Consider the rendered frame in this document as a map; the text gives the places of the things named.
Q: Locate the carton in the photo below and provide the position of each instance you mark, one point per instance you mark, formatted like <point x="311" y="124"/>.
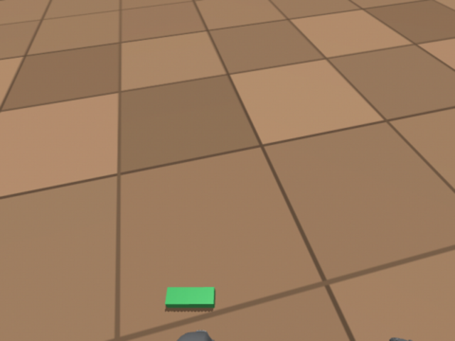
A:
<point x="190" y="297"/>

